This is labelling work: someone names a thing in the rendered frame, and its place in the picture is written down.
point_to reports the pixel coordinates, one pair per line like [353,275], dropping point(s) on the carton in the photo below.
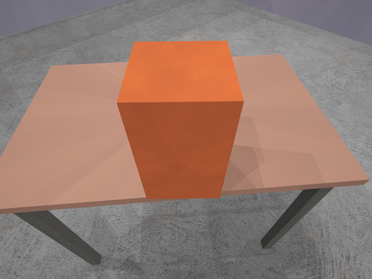
[180,103]

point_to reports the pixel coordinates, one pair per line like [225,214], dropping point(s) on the table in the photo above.
[70,149]

